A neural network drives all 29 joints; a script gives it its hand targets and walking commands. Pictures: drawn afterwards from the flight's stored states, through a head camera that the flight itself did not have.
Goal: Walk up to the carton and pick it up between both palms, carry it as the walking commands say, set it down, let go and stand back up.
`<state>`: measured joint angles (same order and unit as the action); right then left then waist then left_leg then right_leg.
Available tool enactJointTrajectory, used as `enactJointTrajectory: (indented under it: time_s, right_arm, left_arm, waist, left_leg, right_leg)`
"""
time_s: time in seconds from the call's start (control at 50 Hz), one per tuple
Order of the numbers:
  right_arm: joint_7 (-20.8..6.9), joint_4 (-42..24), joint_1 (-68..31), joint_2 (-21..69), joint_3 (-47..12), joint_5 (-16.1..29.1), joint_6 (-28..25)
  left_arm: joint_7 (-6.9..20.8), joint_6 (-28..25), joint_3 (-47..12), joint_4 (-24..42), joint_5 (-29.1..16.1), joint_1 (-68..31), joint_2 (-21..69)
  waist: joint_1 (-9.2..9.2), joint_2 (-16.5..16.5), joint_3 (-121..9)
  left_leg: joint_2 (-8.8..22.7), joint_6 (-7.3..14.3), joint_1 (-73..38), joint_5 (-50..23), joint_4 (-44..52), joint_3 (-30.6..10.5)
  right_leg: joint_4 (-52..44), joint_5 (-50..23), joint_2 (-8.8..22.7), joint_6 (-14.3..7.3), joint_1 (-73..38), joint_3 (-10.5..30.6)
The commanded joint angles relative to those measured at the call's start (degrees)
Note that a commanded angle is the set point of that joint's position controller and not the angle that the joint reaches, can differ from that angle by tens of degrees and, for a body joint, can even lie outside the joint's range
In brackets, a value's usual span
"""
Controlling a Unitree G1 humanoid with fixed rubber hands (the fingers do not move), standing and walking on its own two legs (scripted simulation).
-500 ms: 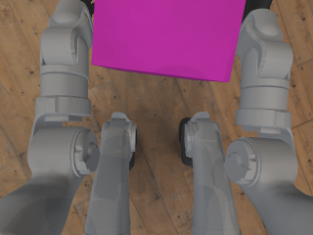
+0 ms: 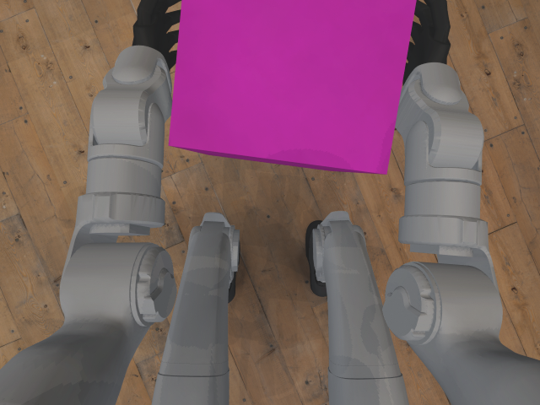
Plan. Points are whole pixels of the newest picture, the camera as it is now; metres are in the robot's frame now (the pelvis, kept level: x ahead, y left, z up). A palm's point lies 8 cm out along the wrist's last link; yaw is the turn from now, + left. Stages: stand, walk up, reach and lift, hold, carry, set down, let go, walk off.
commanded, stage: reach and lift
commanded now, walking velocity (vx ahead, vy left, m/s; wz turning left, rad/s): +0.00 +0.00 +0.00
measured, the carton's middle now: (283, 84) +0.51 +0.00 -0.11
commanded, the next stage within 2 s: none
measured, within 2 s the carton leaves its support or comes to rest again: neither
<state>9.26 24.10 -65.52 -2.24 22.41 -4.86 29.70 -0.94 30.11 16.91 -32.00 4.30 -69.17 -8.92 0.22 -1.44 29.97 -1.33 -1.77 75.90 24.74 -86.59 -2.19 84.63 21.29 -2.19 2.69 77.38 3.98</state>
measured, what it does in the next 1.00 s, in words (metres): rises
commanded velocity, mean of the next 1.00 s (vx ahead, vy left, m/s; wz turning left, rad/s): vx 0.00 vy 0.00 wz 0.00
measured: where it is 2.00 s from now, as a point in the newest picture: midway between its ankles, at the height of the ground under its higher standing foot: (272, 275)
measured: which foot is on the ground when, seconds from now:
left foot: down 0.00-1.00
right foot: down 0.00-1.00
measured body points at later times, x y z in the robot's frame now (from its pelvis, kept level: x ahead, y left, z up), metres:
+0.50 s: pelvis +0.00 +0.00 +0.06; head +0.27 +0.00 +0.42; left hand +0.51 +0.15 +0.01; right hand +0.49 -0.16 +0.02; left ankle +0.15 +0.13 -0.55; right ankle +0.17 -0.13 -0.55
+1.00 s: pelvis +0.03 +0.00 +0.13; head +0.25 +0.00 +0.51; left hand +0.49 +0.15 +0.08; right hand +0.47 -0.16 +0.09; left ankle +0.15 +0.13 -0.55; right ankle +0.17 -0.13 -0.55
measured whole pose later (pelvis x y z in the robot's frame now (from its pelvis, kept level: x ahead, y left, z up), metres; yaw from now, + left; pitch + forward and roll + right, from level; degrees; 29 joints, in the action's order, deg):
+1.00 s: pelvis +0.03 +0.00 +0.13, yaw +0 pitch +3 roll +0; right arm 7.4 18.5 -47.0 4.1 20.7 -7.8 27.5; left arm 1.4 27.8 17.1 -25.4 8.0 -50.0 -2.3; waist 0.5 -1.4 29.8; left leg -0.8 -1.4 40.2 15.6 -52.8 -2.8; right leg 50.9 12.7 -1.2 1.8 41.3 3.8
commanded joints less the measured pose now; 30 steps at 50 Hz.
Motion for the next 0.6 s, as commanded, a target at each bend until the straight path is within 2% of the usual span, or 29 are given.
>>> enactJointTrajectory:
  time_s: [0.0, 0.02, 0.04, 0.06, 0.1, 0.16, 0.18, 0.2, 0.24, 0.26, 0.28, 0.32, 0.34, 0.36, 0.38, 0.4, 0.44, 0.46, 0.48, 0.5, 0.52, 0.54, 0.56, 0.58]
  right_arm:
    - [-20.0, -6.8, -44.3, 61.7, -43.1, 13.6, -1.0]
    - [-19.9, -7.2, -44.4, 61.4, -43.7, 13.6, -1.0]
    - [-19.8, -7.1, -44.1, 61.6, -43.4, 13.6, -1.0]
    - [-20.0, -6.1, -44.6, 60.8, -42.8, 13.0, -1.2]
    - [-20.4, -5.3, -43.7, 61.9, -42.7, 12.8, -1.0]
    - [-20.7, -5.6, -43.5, 63.3, -43.8, 13.3, -1.0]
    - [-20.8, -5.1, -43.3, 62.3, -42.8, 12.6, -1.1]
    - [-20.9, -6.1, -44.3, 62.8, -43.7, 12.8, -1.2]
    - [-21.2, -3.2, -40.8, 64.5, -42.6, 12.3, -1.1]
    - [-21.4, -2.5, -40.6, 64.5, -42.2, 11.7, -1.2]
    - [-21.4, -4.1, -40.9, 65.5, -42.9, 12.1, -1.2]
    - [-21.8, -3.6, -40.6, 65.3, -43.0, 11.6, -1.4]
    - [-21.9, -3.1, -39.9, 65.7, -42.6, 11.4, -1.5]
    - [-22.0, -3.6, -39.3, 66.1, -43.1, 11.8, -1.5]
    - [-22.1, -3.2, -38.7, 65.6, -42.7, 11.1, -1.6]
    - [-22.1, -3.6, -38.3, 66.1, -43.2, 11.4, -1.7]
    - [-22.4, -4.1, -37.0, 66.8, -43.6, 11.5, -2.0]
    - [-22.6, -3.3, -35.9, 67.1, -43.5, 11.1, -1.9]
    - [-22.8, -3.0, -37.1, 66.9, -43.5, 10.7, -1.8]
    - [-22.9, -5.5, -36.8, 68.1, -45.4, 11.8, -2.1]
    - [-23.0, -6.4, -36.7, 67.6, -45.9, 11.9, -1.8]
    - [-22.9, -4.4, -35.5, 67.0, -44.6, 11.0, -1.7]
    - [-22.9, -5.4, -35.0, 68.3, -45.5, 11.5, -2.0]
    - [-23.1, -3.9, -33.7, 68.0, -44.6, 10.5, -2.0]
  left_arm:
    - [16.0, -3.6, -35.5, 14.0, -14.0, -47.9, 61.4]
    - [16.0, -3.6, -35.6, 13.4, -14.4, -47.8, 61.5]
    - [16.0, -3.6, -35.5, 13.1, -14.4, -47.1, 62.0]
    - [16.0, -3.7, -34.8, 12.3, -13.9, -47.9, 61.9]
    - [16.1, -3.8, -34.8, 11.9, -13.7, -47.2, 62.3]
    - [16.4, -3.6, -35.6, 13.0, -13.7, -46.3, 63.3]
    - [16.7, -3.4, -34.2, 10.5, -13.2, -45.4, 63.3]
    - [16.8, -3.6, -34.4, 11.2, -13.2, -45.7, 64.1]
    - [17.1, -3.6, -33.9, 9.6, -12.4, -43.3, 65.0]
    - [17.3, -3.9, -33.2, 9.2, -11.8, -43.6, 64.6]
    - [17.6, -4.0, -33.9, 10.3, -12.2, -44.2, 65.2]
    - [17.9, -4.2, -34.2, 10.0, -12.3, -43.3, 66.1]
    - [18.1, -4.3, -34.6, 10.3, -12.4, -43.9, 65.8]
    - [18.2, -4.4, -35.0, 11.8, -12.4, -44.5, 66.1]
    - [18.2, -4.4, -35.3, 10.6, -12.2, -42.8, 66.6]
    - [18.4, -4.6, -34.9, 11.2, -12.2, -42.9, 66.5]
    - [18.7, -4.9, -35.3, 10.9, -12.0, -41.4, 67.3]
    - [18.8, -5.1, -35.3, 11.9, -11.6, -41.2, 66.8]
    - [19.0, -4.9, -34.3, 9.5, -10.7, -40.6, 66.3]
    - [19.0, -5.3, -36.3, 12.6, -11.9, -40.8, 67.2]
    - [19.2, -5.1, -36.7, 13.8, -12.3, -40.7, 67.3]
    - [19.3, -4.9, -35.3, 11.1, -11.0, -39.7, 66.5]
    - [19.6, -5.1, -35.6, 11.5, -11.3, -38.7, 66.6]
    - [19.7, -5.2, -35.3, 10.9, -10.5, -38.4, 66.8]
  waist:
    - [-0.60, 2.6, -143.9]
    - [-0.02, 1.7, -143.1]
    - [-0.33, 2.3, -142.2]
    - [0.55, 1.6, -140.9]
    - [-0.36, 2.2, -138.8]
    - [-0.55, 1.7, -140.8]
    - [-0.25, 2.0, -137.7]
    - [-0.21, 1.3, -138.9]
    - [-0.89, 1.9, -136.4]
    - [-0.52, 1.2, -134.9]
    - [-0.29, 1.5, -137.4]
    - [-0.41, 1.7, -135.3]
    - [0.58, 2.2, -135.4]
    - [-0.37, 2.7, -136.6]
    - [0.70, 2.5, -134.5]
    - [-0.15, 2.4, -135.1]
    - [0.23, 2.3, -134.4]
    - [-0.19, 2.7, -133.0]
    - [-0.14, 2.0, -130.5]
    - [-0.51, 1.1, -134.4]
    - [-0.07, 1.4, -135.1]
    - [-0.13, 2.3, -130.5]
    - [-0.98, 1.2, -130.2]
    - [-0.21, 1.7, -128.7]
  left_leg:
    - [-7.5, 1.1, -35.5, -8.0, 15.4, 3.9]
    - [-7.4, 1.2, -35.3, -7.2, 15.7, 3.7]
    - [-7.4, 1.3, -36.0, -6.6, 16.7, 3.5]
    - [-7.0, 1.3, -35.5, -4.5, 17.0, 3.0]
    - [-7.0, 1.2, -35.9, -2.9, 18.7, 3.1]
    - [-7.1, 1.6, -39.5, -4.3, 20.4, 2.4]
    - [-6.8, 1.5, -38.7, -2.9, 21.1, 2.3]
    - [-6.8, 1.7, -39.8, -3.4, 21.6, 2.0]
    - [-6.8, 1.8, -39.7, -3.1, 23.3, 2.1]
    - [-6.6, 1.8, -38.6, -2.1, 23.5, 2.2]
    - [-6.8, 1.8, -39.5, -3.2, 23.8, 2.3]
    - [-6.5, 1.9, -40.8, -2.9, 25.7, 1.8]
    - [-6.5, 1.9, -41.5, -2.5, 26.0, 1.7]
    - [-6.4, 1.7, -42.4, -3.6, 26.7, 2.0]
    - [-6.3, 1.9, -42.9, -3.3, 27.2, 1.2]
    - [-6.4, 1.8, -42.8, -4.8, 27.5, 1.6]
    - [-6.4, 2.0, -44.1, -5.5, 28.8, 1.3]
    - [-6.4, 2.1, -43.5, -5.4, 29.5, 1.3]
    - [-6.3, 2.4, -42.6, -2.8, 29.9, 1.5]
    - [-6.2, 2.3, -45.6, -5.2, 30.6, 1.1]
    - [-6.3, 2.2, -46.6, -6.4, 31.1, 1.0]
    - [-6.3, 2.5, -44.7, -4.9, 31.8, 1.1]
    - [-6.3, 2.7, -45.1, -5.1, 32.7, 1.1]
    - [-6.4, 2.6, -44.8, -5.0, 33.2, 1.2]
  right_leg:
    - [-12.2, -7.3, -7.0, -1.7, -43.1, -5.7]
    - [-12.8, -6.4, -7.0, -1.6, -43.2, -5.5]
    - [-13.4, -5.8, -7.2, -1.6, -43.6, -5.4]
    - [-13.8, -4.1, -6.9, -1.8, -42.2, -5.5]
    - [-15.5, -3.1, -6.8, -1.9, -43.6, -4.9]
    - [-17.0, -4.1, -6.8, -1.7, -46.5, -4.7]
    - [-17.7, -2.9, -6.8, -1.8, -44.8, -5.0]
    - [-18.3, -2.9, -6.6, -1.8, -46.5, -4.8]
    - [-19.4, -3.1, -6.8, -1.7, -46.5, -4.8]
    - [-20.6, -1.8, -6.5, -1.9, -46.9, -4.3]
    - [-21.1, -3.1, -6.6, -2.0, -50.4, -3.9]
    - [-22.2, -3.4, -6.6, -1.7, -49.6, -4.2]
    - [-23.0, -3.1, -6.3, -2.0, -50.6, -3.9]
    - [-23.5, -4.0, -6.4, -2.1, -52.1, -3.8]
    - [-23.9, -4.0, -6.4, -2.0, -50.8, -3.9]
    - [-24.7, -4.9, -6.2, -2.1, -52.9, -3.3]
    - [-25.6, -6.2, -6.3, -1.9, -53.9, -3.4]
    - [-26.4, -5.8, -6.1, -2.0, -54.7, -3.0]
    - [-27.0, -3.3, -6.1, -1.9, -53.9, -3.0]
    - [-27.8, -5.5, -6.2, -1.9, -57.8, -2.8]
    - [-28.4, -6.5, -6.1, -1.8, -58.6, -2.4]
    - [-28.8, -5.2, -5.8, -2.0, -56.9, -2.2]
    - [-29.6, -5.7, -6.0, -1.7, -59.0, -2.2]
    - [-30.1, -5.6, -5.9, -1.9, -59.4, -2.0]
